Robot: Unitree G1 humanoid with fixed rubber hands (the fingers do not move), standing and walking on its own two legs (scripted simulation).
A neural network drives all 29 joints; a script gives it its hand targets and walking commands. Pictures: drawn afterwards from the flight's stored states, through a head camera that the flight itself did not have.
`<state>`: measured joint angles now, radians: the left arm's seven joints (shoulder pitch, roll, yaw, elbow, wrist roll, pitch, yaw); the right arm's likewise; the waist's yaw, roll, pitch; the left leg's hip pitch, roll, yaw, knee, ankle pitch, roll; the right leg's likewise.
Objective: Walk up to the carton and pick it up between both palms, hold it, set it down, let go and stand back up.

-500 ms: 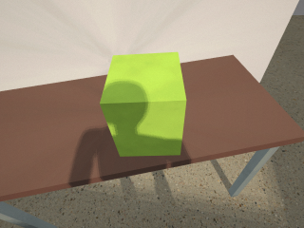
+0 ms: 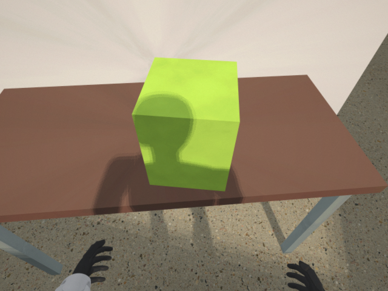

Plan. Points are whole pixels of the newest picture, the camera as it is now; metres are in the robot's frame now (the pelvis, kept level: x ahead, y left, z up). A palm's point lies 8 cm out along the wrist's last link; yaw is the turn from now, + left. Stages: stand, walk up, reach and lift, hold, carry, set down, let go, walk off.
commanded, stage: reach and lift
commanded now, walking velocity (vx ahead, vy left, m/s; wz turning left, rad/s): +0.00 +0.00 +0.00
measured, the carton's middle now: (190, 126) +0.49 +0.04 +0.05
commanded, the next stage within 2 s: none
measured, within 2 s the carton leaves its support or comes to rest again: neither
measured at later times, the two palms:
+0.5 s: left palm (82, 258) +0.19 +0.25 -0.03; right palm (304, 276) +0.17 -0.18 -0.04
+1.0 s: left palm (69, 241) +0.21 +0.27 +0.01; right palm (280, 229) +0.24 -0.14 +0.01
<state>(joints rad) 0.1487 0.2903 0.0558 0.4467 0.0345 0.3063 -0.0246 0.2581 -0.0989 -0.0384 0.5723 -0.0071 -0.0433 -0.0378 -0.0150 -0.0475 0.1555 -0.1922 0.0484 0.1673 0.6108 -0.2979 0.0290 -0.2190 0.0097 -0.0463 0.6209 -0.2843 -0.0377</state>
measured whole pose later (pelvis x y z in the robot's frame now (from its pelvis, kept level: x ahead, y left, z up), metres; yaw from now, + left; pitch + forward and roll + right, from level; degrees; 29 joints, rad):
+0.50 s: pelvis +0.02 +0.00 +0.01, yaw +1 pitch -8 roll +1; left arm 0.16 0.30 0.03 0.48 -0.11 0.03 -0.08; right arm 0.34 -0.05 0.04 0.38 0.04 -0.09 -0.11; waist 0.01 -0.03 0.10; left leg -0.07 0.03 0.14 0.44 -0.23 0.02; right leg -0.09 0.01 -0.05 0.46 -0.24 -0.04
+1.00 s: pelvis +0.06 +0.02 +0.02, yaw +4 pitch -4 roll -1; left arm 0.34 0.33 -0.04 0.18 -0.21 -0.14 -0.09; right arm 0.38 -0.02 0.05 0.21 0.14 -0.22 -0.15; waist 0.04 -0.01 0.07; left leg -0.08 0.01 0.09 0.41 -0.27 0.04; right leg -0.03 0.01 -0.07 0.32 -0.23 -0.01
